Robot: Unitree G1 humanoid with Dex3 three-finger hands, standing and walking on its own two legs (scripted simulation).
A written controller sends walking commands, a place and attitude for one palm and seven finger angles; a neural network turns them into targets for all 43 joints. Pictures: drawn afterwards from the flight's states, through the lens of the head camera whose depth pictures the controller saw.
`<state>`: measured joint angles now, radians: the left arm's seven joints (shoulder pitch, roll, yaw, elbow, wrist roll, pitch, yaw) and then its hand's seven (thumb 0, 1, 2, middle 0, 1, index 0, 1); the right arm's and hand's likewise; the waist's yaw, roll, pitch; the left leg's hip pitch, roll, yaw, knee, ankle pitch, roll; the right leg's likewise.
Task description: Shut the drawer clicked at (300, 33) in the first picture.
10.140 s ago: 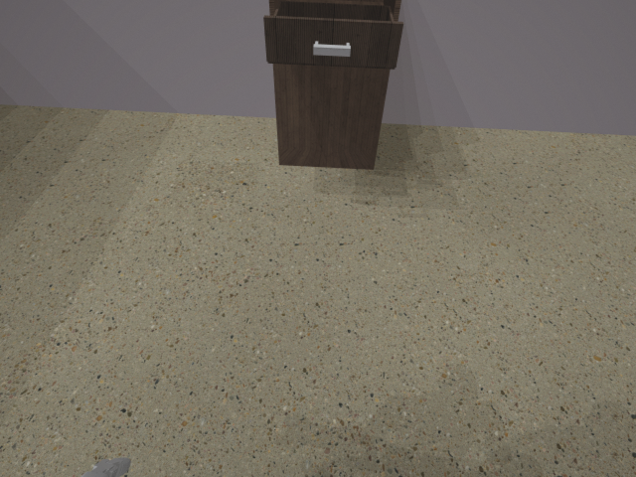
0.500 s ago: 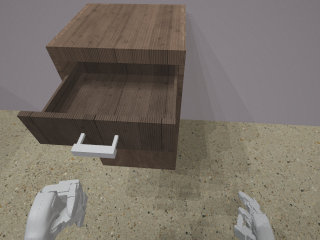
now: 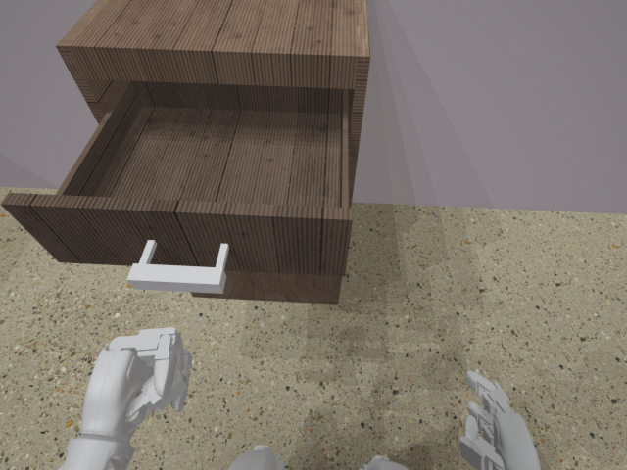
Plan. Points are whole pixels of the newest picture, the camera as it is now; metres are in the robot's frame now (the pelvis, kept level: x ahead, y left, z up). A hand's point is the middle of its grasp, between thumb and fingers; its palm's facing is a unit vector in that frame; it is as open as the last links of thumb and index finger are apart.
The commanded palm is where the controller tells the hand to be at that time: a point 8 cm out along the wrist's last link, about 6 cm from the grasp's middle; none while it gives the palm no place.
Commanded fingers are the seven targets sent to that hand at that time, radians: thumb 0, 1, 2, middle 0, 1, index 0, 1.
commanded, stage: bring the fist close to the handle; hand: left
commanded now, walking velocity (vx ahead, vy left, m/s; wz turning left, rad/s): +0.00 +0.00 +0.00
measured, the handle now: (182, 263) +0.37 +0.20 +0.03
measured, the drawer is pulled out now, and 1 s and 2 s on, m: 0.28 0.28 0.18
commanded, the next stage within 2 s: push the drawer shut in 0.70 s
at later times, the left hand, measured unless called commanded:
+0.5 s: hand (197, 356) +0.25 +0.15 +0.03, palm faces -0.04 -1.00 -0.02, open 3.3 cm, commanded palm +0.22 +0.21 +0.03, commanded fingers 0.00 0.90 0.90 -1.40 -1.60 -1.40 -1.60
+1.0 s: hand (206, 345) +0.26 +0.15 +0.02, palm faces -0.04 -1.00 -0.05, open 3.3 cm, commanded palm +0.25 +0.21 +0.03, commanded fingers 0.00 0.90 0.90 -1.40 -1.60 -1.40 -1.60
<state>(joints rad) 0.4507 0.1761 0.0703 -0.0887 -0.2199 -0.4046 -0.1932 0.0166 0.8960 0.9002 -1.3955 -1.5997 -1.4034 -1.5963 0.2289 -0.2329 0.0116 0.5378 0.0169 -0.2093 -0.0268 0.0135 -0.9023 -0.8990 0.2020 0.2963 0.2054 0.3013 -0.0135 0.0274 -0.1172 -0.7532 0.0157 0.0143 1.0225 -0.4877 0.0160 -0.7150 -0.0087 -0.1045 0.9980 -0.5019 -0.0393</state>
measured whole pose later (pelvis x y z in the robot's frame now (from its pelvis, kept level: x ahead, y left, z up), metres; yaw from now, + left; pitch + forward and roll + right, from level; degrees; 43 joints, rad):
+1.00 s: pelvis -0.01 +0.00 -0.02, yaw +0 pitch +17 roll -2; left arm 0.21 0.19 0.04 0.05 -0.17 -0.36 -0.10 0.02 0.89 0.90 -1.40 -1.60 -1.40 -1.60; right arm 0.23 -0.24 0.03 0.49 0.01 -0.09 -0.02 0.01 -0.90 -0.90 0.20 0.30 0.21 0.30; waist -0.03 0.03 -0.16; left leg -0.91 0.02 0.01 1.15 -0.53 0.02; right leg -0.87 -0.01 -0.11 1.12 -0.54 -0.04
